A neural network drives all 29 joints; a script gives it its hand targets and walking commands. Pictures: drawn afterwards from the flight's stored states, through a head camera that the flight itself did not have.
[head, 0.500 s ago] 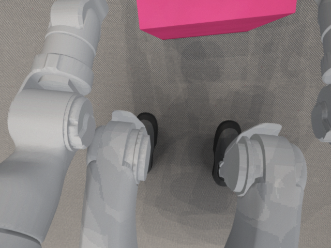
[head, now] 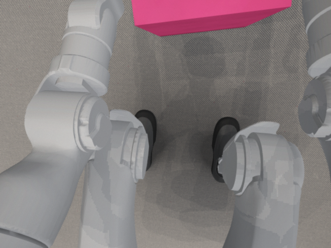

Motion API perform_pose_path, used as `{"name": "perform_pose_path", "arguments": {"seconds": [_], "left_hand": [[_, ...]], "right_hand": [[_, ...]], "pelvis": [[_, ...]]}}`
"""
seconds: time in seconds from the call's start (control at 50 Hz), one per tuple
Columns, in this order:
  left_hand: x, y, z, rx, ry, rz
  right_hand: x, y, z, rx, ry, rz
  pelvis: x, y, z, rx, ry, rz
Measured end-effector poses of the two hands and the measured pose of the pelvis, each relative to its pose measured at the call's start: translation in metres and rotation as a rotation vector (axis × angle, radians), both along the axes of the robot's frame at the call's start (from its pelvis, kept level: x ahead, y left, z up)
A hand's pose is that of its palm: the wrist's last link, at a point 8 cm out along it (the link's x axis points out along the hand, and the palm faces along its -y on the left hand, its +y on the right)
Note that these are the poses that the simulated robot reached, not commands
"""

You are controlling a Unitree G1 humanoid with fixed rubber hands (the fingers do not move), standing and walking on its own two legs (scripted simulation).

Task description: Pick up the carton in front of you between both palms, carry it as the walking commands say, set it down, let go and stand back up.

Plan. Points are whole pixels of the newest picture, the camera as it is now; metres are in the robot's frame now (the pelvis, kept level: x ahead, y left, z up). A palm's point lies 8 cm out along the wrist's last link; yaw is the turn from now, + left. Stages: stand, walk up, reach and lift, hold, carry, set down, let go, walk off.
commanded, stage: reach and lift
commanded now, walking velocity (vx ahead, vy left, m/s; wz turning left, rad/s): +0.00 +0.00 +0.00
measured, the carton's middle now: out of the picture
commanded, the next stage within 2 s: none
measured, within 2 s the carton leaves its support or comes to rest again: leaves its support in 0.24 s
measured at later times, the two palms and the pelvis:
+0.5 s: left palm out of the picture +0.53 +0.11 -0.05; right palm out of the picture +0.54 -0.18 -0.06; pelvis +0.01 +0.01 +0.03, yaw -3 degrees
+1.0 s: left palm out of the picture +0.49 +0.12 +0.10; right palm out of the picture +0.49 -0.17 +0.09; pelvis +0.00 +0.01 +0.15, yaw -3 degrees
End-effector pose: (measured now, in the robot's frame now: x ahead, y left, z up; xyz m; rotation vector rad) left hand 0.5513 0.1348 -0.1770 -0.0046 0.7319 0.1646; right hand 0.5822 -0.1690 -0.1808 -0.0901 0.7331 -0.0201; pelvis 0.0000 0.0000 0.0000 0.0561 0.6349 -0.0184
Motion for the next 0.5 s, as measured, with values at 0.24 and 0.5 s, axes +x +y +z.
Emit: {"name": "perform_pose_path", "arguments": {"seconds": [0.24, 0.5], "left_hand": [[0.007, 0.002, 0.009, -0.001, 0.039, -0.025], [-0.019, -0.02, 0.125, -0.009, -0.025, -0.03]], "right_hand": [[-0.014, 0.004, 0.001, 0.037, 0.013, -0.003], [-0.046, -0.014, 0.122, 0.075, -0.038, -0.132]], "pelvis": [[0.008, -0.003, -0.008, -0.01, 0.04, 0.008], [0.006, 0.008, 0.031, -0.003, 0.111, -0.041]]}}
